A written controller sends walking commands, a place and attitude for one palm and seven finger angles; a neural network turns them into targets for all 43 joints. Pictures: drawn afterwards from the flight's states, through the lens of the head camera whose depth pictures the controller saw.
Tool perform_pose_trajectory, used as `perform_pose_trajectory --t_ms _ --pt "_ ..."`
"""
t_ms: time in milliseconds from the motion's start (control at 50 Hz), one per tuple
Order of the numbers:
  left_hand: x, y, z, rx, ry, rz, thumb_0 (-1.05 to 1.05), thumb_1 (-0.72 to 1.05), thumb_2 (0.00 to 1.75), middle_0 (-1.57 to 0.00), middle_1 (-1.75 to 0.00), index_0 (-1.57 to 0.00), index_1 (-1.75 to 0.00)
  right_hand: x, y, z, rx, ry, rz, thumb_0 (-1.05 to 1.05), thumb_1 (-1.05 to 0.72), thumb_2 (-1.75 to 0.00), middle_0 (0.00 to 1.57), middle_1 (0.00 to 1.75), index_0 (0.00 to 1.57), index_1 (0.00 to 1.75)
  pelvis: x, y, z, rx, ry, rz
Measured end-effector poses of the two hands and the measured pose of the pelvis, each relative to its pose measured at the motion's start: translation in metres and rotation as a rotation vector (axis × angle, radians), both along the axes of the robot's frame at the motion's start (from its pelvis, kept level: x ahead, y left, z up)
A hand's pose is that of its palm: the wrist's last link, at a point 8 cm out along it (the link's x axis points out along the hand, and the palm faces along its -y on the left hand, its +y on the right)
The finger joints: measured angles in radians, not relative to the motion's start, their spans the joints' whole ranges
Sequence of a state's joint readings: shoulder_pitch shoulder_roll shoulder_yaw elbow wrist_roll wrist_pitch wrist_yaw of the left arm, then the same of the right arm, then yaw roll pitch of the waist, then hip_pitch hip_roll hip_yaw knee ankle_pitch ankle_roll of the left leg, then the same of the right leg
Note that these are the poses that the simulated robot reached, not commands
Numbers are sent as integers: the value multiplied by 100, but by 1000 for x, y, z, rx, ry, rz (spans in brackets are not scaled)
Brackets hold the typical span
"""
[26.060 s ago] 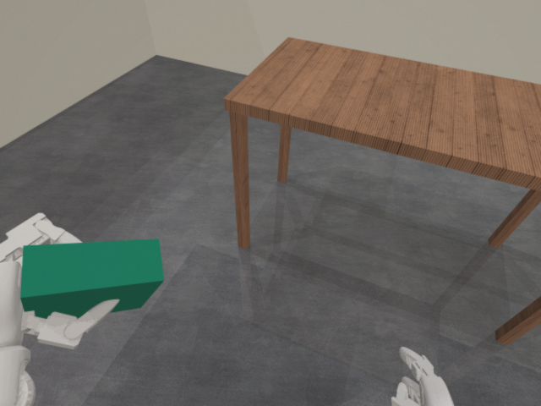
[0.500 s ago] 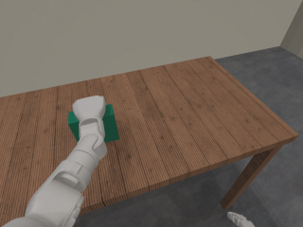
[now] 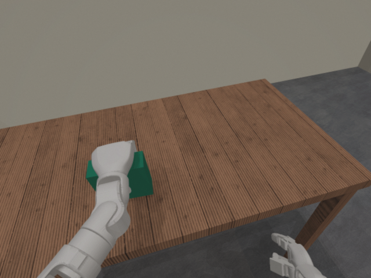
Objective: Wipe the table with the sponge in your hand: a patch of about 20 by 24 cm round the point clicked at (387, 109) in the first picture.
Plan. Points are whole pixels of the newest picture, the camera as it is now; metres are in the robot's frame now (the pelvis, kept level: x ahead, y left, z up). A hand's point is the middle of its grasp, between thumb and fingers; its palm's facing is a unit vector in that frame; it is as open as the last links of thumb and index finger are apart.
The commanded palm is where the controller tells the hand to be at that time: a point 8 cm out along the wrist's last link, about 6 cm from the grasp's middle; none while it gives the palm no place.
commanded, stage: wipe back along the third lane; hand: left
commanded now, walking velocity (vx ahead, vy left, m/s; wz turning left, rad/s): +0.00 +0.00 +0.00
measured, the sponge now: (125, 182) +0.33 +0.19 +0.02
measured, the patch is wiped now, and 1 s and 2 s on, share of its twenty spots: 1.00 1.00 1.00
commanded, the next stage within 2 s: slide back across to the middle lane in 1.60 s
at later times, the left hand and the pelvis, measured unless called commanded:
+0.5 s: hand (123, 189) +0.29 +0.17 +0.07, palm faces +0.05 -0.08 -1.00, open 8.9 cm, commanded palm +0.24 +0.15 +0.10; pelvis -0.02 -0.01 +0.00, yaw -1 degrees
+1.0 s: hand (125, 197) +0.27 +0.16 +0.07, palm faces +0.07 -0.10 -0.99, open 8.9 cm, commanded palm +0.22 +0.15 +0.09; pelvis -0.02 -0.01 +0.00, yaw -1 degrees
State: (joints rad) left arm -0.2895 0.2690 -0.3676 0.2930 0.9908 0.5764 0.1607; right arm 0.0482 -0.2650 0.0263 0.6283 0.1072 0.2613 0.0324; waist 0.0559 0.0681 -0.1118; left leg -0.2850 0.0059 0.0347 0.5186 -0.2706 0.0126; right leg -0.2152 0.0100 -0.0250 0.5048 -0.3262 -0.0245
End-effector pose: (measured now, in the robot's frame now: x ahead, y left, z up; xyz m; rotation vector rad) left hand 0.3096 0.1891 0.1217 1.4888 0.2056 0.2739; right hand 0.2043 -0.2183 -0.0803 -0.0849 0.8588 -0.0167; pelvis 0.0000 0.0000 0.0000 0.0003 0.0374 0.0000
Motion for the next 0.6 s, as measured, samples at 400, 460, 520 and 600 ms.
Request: perform_pose_trajectory --t_ms 400,460,520,600 --pt "-38 -13 0 -19 8 -3 3 -40 110 -77 -150 -81 -148 -6 -11 7 20 -69 1 1 -91 -90 20 30 20 30 -17 -14 1 9 -41 -10" --pt "-44 -15 -1 -20 2 -10 3 -40 110 -77 -150 -81 -148 -7 -13 8 21 -74 0 1 -91 -90 20 30 20 30 -17 -14 1 9 -47 -12" --pt "-48 -18 -1 -18 -2 -11 3 -40 110 -77 -150 -81 -148 -7 -14 8 23 -77 3 1 -91 -90 20 30 20 30 -18 -15 1 9 -52 -12" --pt "-54 -21 -1 -23 -9 -13 4 -40 110 -77 -150 -81 -148 -4 -13 8 34 -85 9 1 -91 -90 20 30 20 30 -18 -15 1 10 -55 -13"
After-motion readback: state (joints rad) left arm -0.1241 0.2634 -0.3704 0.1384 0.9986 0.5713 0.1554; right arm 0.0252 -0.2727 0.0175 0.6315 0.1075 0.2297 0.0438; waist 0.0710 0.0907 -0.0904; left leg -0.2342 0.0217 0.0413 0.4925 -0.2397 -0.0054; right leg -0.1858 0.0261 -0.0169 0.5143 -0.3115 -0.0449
